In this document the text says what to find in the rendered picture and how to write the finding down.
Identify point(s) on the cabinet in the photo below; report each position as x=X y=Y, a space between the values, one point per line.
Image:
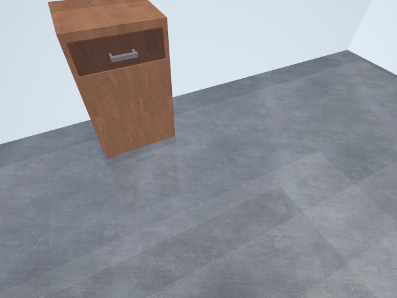
x=129 y=107

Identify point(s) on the handle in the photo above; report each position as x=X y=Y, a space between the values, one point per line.
x=125 y=56

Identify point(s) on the drawer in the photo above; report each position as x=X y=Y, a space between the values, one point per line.
x=92 y=55

